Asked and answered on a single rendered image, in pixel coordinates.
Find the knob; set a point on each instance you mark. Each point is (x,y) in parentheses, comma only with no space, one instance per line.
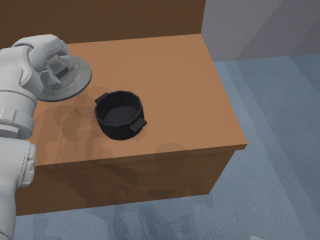
(58,69)

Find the left robot upper arm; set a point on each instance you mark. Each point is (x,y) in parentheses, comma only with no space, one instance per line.
(17,169)

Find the pot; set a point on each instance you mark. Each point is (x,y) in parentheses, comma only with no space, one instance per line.
(120,114)

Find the table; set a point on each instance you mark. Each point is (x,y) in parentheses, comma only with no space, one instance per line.
(154,49)

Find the left robot forearm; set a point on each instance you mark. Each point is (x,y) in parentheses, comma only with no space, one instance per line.
(20,85)

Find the robot left hand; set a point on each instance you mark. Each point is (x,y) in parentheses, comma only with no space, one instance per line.
(51,45)

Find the lid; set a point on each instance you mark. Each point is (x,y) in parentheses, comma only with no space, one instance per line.
(72,83)

